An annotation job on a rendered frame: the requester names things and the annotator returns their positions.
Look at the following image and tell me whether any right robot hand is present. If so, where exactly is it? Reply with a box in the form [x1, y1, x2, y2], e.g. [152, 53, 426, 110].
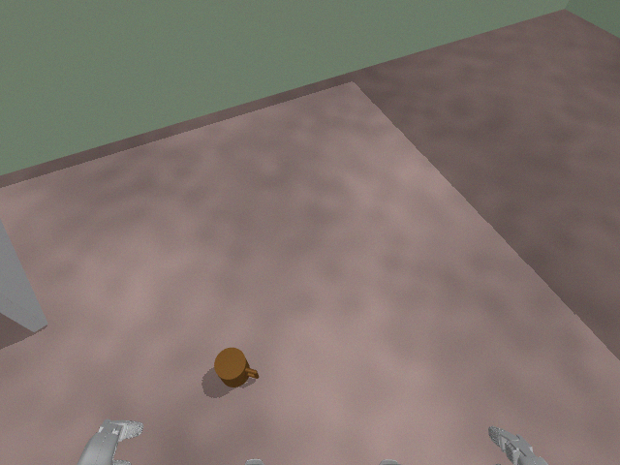
[488, 426, 548, 465]

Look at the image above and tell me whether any mug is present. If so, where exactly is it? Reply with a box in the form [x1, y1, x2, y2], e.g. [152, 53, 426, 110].
[214, 348, 259, 388]

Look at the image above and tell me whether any left robot hand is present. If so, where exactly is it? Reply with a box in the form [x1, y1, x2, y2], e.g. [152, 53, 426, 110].
[77, 419, 143, 465]

